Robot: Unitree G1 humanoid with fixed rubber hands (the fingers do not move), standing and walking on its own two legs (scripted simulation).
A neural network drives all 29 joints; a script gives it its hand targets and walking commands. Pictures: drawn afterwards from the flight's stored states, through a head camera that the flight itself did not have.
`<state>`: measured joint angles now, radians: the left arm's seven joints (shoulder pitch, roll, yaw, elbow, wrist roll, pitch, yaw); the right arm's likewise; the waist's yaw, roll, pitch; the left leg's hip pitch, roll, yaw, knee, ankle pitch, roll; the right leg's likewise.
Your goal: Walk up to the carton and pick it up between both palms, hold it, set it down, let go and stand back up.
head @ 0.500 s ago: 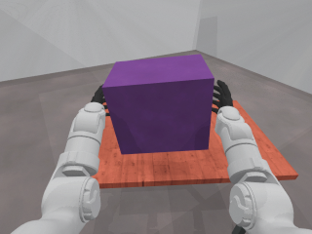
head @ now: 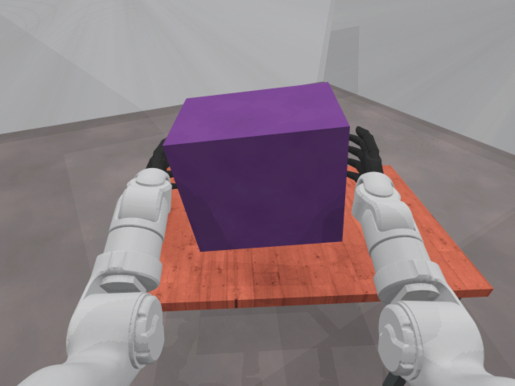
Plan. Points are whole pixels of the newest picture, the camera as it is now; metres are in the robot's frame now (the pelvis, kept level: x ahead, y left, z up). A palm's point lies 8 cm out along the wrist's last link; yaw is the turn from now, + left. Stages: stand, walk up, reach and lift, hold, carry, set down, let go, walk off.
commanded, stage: set down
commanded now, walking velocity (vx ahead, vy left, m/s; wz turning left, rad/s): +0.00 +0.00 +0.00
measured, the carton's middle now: (262, 168) +0.43 +0.01 +0.19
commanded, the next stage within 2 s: none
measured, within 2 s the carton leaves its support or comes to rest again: neither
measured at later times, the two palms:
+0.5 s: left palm (173, 203) +0.41 +0.17 +0.13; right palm (358, 171) +0.43 -0.15 +0.20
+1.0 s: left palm (175, 205) +0.41 +0.17 +0.12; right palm (355, 170) +0.44 -0.15 +0.19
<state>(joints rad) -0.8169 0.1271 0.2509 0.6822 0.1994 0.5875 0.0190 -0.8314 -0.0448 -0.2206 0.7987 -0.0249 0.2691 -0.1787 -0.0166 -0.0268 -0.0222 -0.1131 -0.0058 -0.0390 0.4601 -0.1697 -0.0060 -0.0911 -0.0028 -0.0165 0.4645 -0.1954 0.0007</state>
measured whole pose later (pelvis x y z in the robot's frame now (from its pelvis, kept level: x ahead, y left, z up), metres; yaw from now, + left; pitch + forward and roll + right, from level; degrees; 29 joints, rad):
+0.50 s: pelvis +0.03 +0.00 +0.00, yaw +0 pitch -8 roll +0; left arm -0.67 0.06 0.30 0.68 0.23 0.35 0.00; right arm -0.83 -0.04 -0.24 0.84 -0.03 0.04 -0.13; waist -0.02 -0.03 0.03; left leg -0.11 -0.01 -0.04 0.45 -0.21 -0.01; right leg -0.09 0.00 -0.02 0.46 -0.23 0.00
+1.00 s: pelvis +0.05 +0.00 +0.00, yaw +0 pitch -8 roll +0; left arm -0.61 0.03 0.30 0.64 0.23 0.33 0.02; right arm -0.82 -0.04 -0.29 0.87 -0.03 0.00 -0.10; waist -0.02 -0.03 0.03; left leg -0.09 -0.01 -0.04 0.45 -0.23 -0.01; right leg -0.06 0.00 -0.02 0.44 -0.24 0.00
